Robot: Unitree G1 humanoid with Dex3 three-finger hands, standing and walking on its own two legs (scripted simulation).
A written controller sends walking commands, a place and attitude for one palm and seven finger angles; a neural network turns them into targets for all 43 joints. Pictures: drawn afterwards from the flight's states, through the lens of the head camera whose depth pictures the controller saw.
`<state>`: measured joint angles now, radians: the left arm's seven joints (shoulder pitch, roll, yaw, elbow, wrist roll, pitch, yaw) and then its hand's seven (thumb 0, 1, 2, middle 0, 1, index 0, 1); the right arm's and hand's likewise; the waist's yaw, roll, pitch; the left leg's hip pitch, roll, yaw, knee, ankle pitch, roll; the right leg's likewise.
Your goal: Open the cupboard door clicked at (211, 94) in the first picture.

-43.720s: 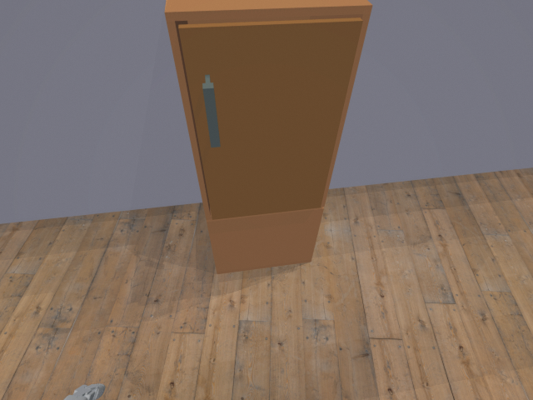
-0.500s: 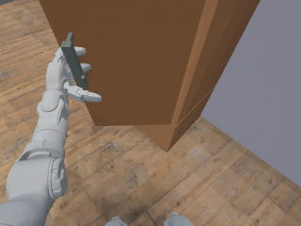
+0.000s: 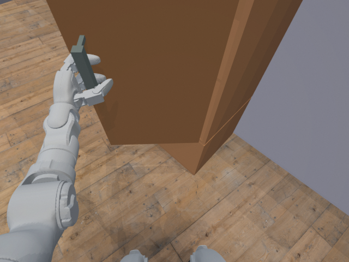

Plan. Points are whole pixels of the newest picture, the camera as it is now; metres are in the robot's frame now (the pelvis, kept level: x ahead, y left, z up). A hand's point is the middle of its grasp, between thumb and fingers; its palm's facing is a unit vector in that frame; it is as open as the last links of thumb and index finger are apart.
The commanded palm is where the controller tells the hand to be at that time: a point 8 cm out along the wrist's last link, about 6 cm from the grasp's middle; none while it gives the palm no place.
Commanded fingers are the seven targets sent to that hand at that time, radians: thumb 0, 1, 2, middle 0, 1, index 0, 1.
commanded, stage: close the thumb around the handle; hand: left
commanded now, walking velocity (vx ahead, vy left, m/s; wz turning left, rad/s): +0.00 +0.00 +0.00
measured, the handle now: (89, 70) +0.54 +0.18 +0.10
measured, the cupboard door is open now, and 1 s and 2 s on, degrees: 46 73 86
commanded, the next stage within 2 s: pull the door open along its arc in 0.22 s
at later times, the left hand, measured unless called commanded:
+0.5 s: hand (96, 90) +0.48 +0.16 +0.10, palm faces -0.01 -1.00 +0.00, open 5.8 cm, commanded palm +0.43 +0.21 +0.10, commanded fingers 0.00 0.90 0.90 -0.40 -1.35 -0.40 -1.35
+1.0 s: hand (120, 139) +0.35 +0.09 +0.11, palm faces +0.30 -0.95 +0.07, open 6.2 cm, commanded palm +0.29 +0.15 +0.10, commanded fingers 0.00 0.90 0.90 -0.40 -1.35 -0.40 -1.35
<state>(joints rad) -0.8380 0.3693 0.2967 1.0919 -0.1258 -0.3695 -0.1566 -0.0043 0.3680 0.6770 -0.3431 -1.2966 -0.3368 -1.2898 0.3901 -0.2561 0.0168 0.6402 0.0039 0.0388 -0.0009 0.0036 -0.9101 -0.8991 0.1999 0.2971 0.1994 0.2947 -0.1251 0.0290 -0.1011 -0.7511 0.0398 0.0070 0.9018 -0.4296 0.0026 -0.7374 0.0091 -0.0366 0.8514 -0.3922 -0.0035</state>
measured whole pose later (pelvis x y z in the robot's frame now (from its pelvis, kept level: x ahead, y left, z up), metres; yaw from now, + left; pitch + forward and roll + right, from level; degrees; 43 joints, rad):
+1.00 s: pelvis +0.01 -0.01 +0.02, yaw +0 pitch +8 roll +0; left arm -0.09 -0.06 -0.03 0.18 -0.04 -0.16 0.37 0.02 0.67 0.77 -0.34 -1.31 -0.35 -1.29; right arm 0.19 -0.19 0.02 0.53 -0.03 0.04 0.02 0.01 -0.91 -0.90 0.20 0.30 0.20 0.29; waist -0.01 0.03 -0.10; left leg -0.50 0.03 0.02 0.77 -0.41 -0.01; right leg -0.51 0.00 -0.02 0.77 -0.39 -0.01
